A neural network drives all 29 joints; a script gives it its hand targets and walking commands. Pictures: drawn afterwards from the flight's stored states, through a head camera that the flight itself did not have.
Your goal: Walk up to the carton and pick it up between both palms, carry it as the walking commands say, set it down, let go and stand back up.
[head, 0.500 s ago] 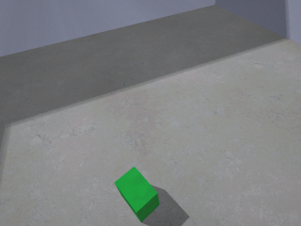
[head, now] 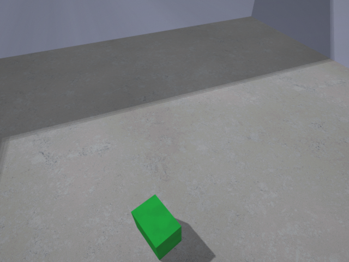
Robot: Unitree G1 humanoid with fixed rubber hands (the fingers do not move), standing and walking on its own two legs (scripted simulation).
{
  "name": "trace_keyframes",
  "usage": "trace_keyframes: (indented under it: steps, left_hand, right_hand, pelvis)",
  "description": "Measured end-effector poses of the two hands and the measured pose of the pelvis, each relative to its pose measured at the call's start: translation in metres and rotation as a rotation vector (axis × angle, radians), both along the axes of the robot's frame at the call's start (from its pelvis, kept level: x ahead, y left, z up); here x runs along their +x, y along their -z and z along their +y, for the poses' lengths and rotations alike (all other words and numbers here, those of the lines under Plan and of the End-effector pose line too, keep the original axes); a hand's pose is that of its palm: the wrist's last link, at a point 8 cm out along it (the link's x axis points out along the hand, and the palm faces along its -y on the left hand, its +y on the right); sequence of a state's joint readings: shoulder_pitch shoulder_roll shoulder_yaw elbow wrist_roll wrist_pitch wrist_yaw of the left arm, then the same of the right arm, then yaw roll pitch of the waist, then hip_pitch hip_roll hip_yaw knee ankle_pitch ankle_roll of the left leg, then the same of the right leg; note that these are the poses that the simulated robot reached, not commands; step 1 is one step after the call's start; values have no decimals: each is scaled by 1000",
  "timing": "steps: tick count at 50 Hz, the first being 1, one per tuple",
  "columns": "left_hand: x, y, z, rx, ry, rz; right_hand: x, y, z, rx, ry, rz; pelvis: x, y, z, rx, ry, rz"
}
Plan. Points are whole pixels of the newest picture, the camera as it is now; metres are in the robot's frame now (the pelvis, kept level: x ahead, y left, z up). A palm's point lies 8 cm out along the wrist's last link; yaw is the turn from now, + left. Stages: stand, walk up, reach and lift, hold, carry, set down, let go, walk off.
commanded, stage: walk up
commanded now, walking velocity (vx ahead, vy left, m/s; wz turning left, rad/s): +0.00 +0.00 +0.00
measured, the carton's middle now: (157, 226) +0.46 +0.16 -0.68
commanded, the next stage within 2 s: none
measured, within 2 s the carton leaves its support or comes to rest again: neither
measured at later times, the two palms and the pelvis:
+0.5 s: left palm out of the picture -0.03 +0.21 -0.14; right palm (290, 232) +0.25 -0.26 -0.10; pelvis +0.05 -0.04 -0.01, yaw +20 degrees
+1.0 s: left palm out of the picture +0.15 +0.18 -0.13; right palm (301, 201) +0.36 -0.34 -0.15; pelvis +0.18 -0.11 -0.02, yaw +31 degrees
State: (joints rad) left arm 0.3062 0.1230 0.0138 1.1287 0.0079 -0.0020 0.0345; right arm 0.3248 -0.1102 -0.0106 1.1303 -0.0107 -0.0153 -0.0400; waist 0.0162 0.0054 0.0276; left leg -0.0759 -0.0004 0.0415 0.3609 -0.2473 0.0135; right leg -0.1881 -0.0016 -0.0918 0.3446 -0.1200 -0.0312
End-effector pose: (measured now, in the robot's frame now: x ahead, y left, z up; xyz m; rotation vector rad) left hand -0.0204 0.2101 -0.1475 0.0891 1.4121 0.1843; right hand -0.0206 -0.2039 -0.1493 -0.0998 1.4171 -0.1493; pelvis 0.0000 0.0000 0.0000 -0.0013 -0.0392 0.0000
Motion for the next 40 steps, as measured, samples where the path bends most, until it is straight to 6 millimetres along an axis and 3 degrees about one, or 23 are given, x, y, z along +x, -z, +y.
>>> trace_keyframes:
  steps: [4, 8, 12, 17, 20, 23, 28, 31, 36, 40]
  left_hand:
    - [12, 1, 12, 45, -11, -49]
    - [40, -5, 29, 122, -26, -155]
    - [54, -12, 35, 173, -46, -231]
    - [37, -11, 31, 177, -124, -233]
    - [16, -10, 20, 158, -193, -191]
    - [-3, -7, 8, 136, -256, -137]
    - [-15, 9, -1, 97, -322, -70]
    - [3, 12, 2, 85, -329, -75]
    - [66, -6, 15, 104, -344, -189]
    - [108, -16, 13, 117, -332, -219]
  right_hand:
    - [9, 2, -8, -15, -29, -10]
    - [34, 4, -35, -56, -83, -47]
    - [79, 6, -66, -100, -154, -116]
    - [149, -14, -91, -162, -277, -205]
    - [198, -32, -86, -161, -354, -271]
    - [247, -45, -69, -144, -426, -342]
    - [305, -44, -29, -113, -505, -430]
    - [304, -37, -29, -127, -503, -397]
    - [278, -35, -57, -151, -497, -213]
    - [283, -35, -80, -159, -509, -152]
  pelvis:
    - [-3, 5, -1, 7, -47, 5]
    - [-5, 12, -8, 14, -110, 20]
    - [-3, 18, -21, -1, -149, 40]
    - [15, 18, -38, -17, -222, 62]
    - [27, 12, -42, -22, -274, 59]
    - [40, 8, -41, -22, -318, 57]
    - [63, 18, -32, -39, -384, 49]
    - [76, 19, -31, -39, -416, 45]
    - [100, 6, -39, -44, -475, 43]
    - [120, 1, -53, -50, -500, 48]
